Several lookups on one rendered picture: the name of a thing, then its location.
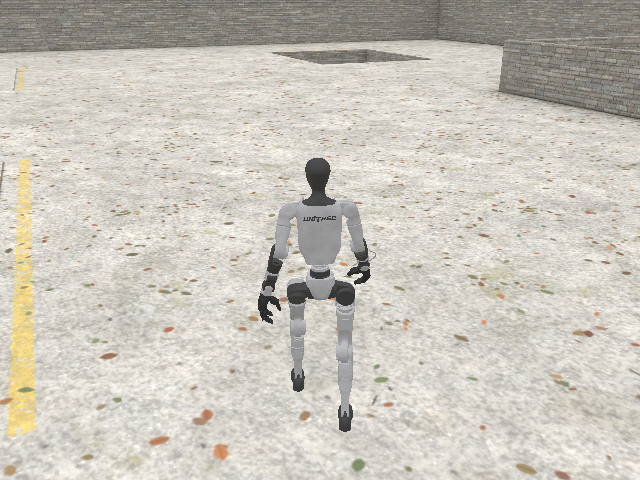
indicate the robot right forearm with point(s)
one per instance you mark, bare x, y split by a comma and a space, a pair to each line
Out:
363, 258

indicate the robot left forearm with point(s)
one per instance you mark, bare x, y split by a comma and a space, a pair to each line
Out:
271, 275

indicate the robot right hand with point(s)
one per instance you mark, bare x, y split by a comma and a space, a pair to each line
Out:
356, 270

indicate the robot right thigh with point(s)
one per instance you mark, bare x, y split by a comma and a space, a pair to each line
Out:
345, 308

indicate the left robot foot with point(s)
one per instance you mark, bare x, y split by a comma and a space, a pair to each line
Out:
298, 383

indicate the robot right upper arm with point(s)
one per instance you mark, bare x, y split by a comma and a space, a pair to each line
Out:
350, 211

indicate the robot left upper arm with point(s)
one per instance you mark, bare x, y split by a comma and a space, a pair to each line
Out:
286, 213

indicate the robot left hand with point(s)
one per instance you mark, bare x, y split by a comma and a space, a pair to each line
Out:
262, 307

